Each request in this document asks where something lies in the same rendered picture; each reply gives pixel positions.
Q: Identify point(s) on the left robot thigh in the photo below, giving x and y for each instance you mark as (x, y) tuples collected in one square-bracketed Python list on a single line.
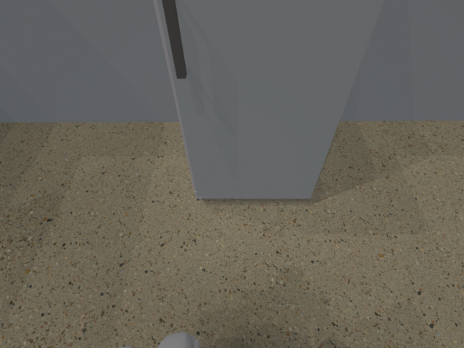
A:
[(179, 340)]

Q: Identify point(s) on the handle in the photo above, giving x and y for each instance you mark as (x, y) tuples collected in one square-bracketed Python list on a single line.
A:
[(171, 17)]

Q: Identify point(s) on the fridge door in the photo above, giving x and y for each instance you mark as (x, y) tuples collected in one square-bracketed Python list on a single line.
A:
[(266, 84)]

